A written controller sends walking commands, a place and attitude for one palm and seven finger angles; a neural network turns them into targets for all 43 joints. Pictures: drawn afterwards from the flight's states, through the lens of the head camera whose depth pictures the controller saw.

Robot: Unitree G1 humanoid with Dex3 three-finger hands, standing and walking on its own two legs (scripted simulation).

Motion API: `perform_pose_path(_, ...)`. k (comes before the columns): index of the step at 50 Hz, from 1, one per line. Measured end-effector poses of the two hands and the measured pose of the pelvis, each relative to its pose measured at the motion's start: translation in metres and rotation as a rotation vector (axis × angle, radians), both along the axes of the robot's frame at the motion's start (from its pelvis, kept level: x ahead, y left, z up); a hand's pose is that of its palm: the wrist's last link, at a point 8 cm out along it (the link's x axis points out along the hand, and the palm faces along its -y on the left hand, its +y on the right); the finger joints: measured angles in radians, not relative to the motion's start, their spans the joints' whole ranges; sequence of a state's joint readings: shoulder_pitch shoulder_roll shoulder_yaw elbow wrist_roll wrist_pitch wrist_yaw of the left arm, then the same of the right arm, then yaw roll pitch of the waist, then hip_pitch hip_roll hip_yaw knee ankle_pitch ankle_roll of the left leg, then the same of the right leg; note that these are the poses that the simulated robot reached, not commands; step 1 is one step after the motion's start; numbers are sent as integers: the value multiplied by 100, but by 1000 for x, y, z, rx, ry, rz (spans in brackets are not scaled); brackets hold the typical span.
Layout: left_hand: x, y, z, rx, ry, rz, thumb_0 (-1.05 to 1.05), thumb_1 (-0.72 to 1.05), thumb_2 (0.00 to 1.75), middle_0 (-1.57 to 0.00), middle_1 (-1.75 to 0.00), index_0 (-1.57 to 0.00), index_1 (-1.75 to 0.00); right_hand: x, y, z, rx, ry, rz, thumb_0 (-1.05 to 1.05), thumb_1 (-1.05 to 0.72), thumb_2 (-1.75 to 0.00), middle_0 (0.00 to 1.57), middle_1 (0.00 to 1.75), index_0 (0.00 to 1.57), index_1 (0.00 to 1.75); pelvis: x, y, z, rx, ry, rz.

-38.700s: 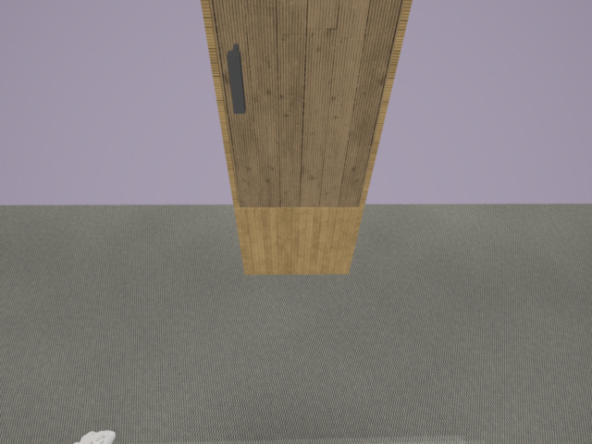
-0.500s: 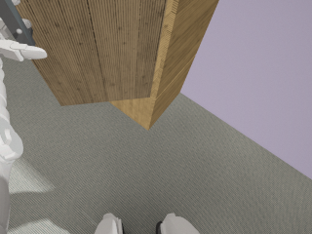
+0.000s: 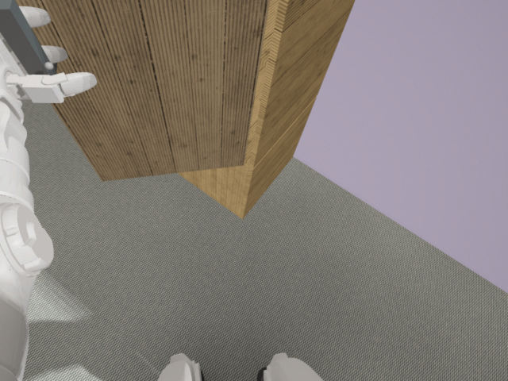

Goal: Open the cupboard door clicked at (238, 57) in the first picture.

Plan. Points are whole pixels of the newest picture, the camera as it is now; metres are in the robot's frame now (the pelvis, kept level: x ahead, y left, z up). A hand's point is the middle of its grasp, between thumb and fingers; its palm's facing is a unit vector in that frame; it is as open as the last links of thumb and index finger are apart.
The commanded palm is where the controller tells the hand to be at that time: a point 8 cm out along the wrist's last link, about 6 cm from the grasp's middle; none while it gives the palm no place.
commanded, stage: close the thumb around the handle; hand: left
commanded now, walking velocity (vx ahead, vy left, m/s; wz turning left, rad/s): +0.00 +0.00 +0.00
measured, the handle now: (31, 40) +0.59 +0.25 +0.13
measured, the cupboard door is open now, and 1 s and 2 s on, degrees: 47 55 64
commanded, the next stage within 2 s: pull the door open along its arc in 0.42 s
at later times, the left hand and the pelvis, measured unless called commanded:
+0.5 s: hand (45, 65) +0.54 +0.22 +0.14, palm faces +0.10 -1.00 +0.00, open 5.8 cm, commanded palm +0.53 +0.26 +0.13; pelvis +0.00 -0.01 +0.00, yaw +0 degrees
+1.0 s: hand (50, 96) +0.49 +0.21 +0.13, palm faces +0.07 -1.00 +0.00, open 6.1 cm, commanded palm +0.44 +0.25 +0.13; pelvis +0.01 +0.00 +0.01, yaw -1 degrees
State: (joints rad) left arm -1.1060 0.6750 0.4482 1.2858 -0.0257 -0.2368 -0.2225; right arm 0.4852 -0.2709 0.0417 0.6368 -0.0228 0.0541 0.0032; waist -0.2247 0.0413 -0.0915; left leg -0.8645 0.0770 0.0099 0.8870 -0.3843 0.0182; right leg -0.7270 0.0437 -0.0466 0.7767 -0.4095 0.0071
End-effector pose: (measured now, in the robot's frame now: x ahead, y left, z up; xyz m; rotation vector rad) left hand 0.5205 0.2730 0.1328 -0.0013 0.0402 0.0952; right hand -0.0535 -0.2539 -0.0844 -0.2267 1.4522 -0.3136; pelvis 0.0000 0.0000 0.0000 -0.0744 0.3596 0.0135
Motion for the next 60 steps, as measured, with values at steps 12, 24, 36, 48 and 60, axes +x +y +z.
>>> perform_pose_path(12, -5, 2, 4, 11, 4, 9, 0, 48, 72, -36, -131, -37, -130, 1, -4, -2, 0, -11, 0, 0, -91, -90, 20, 30, 21, 30, -2, -3, 0, 4, -8, 1)
perform_pose_path(24, -4, 2, 4, 4, 3, 2, 0, 68, 81, -36, -135, -38, -134, -1, -12, 1, -24, -3, 6, 0, -91, -90, 20, 30, 21, 30, -4, -6, 0, 3, -2, 4)
perform_pose_path(36, -4, 2, 3, 4, 1, 0, 0, 69, 80, -35, -135, -37, -135, -6, -9, 2, -19, -1, -11, 0, -91, -90, 20, 30, 21, 30, -4, -5, 1, 5, 0, -8)
perform_pose_path(48, -42, -6, 0, 4, -42, -21, -1, 68, 73, -34, -135, -34, -135, 33, -4, -1, 36, -115, -21, 0, -91, -90, 20, 30, 21, 30, 11, -2, 10, 21, -62, -34)
perform_pose_path(60, -76, -26, -5, -152, -20, 249, -1, 61, 74, -35, -134, -37, -133, 130, -7, -1, 30, -347, 178, 0, -91, -90, 20, 30, 21, 30, 1, -5, 10, 31, -120, 22)
